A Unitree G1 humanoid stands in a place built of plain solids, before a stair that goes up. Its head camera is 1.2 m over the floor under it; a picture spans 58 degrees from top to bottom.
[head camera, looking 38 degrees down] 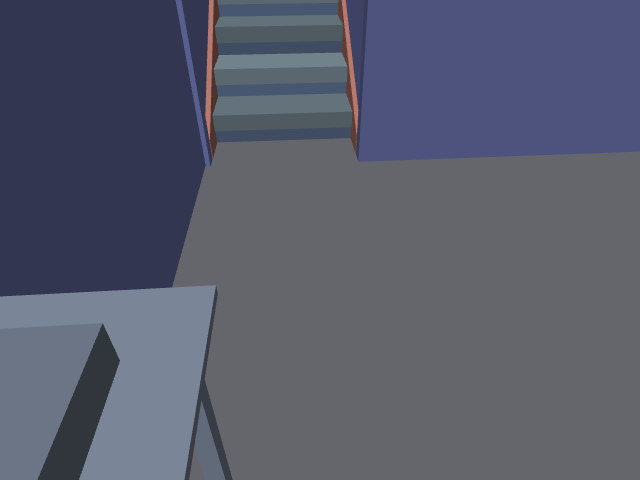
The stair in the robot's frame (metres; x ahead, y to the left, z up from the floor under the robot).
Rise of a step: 0.18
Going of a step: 0.30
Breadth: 0.85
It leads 4 degrees to the left of straight ahead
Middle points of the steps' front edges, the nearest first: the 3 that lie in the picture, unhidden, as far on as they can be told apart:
2.55 0.22 0.18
2.85 0.25 0.37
3.14 0.27 0.55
